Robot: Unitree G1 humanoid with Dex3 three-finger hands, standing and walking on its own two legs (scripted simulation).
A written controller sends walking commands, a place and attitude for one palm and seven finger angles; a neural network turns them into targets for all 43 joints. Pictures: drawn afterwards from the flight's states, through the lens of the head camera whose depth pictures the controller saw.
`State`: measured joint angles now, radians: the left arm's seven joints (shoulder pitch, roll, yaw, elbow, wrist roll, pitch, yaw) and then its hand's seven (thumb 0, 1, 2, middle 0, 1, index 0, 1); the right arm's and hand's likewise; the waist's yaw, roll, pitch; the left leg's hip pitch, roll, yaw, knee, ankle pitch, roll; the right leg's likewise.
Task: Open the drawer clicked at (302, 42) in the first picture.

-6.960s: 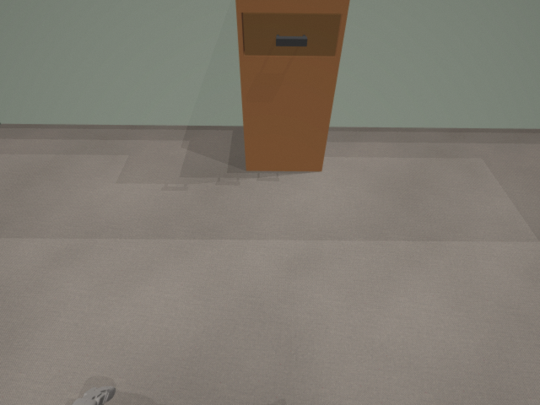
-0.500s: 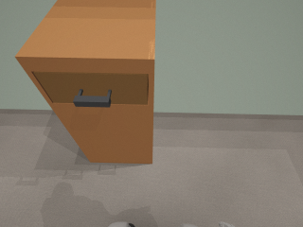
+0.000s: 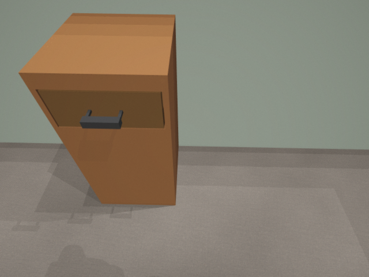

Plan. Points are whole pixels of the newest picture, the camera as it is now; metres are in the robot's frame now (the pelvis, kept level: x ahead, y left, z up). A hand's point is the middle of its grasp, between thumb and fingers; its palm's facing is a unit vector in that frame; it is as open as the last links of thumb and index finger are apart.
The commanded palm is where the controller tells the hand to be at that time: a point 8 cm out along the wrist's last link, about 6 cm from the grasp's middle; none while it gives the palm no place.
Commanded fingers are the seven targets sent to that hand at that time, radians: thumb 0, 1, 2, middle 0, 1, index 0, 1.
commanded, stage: come to a stop and stand still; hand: left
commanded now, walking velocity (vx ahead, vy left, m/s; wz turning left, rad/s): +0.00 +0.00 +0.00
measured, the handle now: (103, 117) +0.58 +0.31 -0.04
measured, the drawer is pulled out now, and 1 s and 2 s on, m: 0.00 0.00 0.00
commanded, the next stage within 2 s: look again from close up in 0.38 s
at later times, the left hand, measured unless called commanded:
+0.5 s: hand out of the picture -0.04 +0.17 -0.17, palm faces +0.03 -0.99 -0.15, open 7.3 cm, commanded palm none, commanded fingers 0.00 0.90 0.90 -0.20 -0.30 -0.20 -0.30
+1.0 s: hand out of the picture +0.02 +0.24 -0.17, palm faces +0.00 -0.98 -0.22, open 7.3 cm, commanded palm none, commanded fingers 0.00 0.90 0.90 -0.20 -0.30 -0.20 -0.30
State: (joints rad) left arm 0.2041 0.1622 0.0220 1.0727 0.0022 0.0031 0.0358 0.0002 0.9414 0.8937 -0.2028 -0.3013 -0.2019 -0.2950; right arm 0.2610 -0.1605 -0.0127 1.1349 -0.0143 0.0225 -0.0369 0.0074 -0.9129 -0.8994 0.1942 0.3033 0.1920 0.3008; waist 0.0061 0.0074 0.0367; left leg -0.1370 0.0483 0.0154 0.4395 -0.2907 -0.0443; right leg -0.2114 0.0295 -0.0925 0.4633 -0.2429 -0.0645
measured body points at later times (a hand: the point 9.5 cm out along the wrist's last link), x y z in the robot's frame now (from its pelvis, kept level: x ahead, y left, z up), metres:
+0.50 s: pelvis -0.02 +0.02 +0.00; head -0.01 +0.02 +0.45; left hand -0.04 +0.23 -0.16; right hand -0.07 -0.18 -0.16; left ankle -0.03 +0.15 -0.74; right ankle +0.01 -0.07 -0.74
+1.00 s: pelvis +0.00 +0.06 +0.00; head +0.00 +0.05 +0.45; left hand +0.02 +0.29 -0.15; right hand -0.01 -0.15 -0.17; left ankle -0.03 +0.15 -0.74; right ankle +0.01 -0.07 -0.74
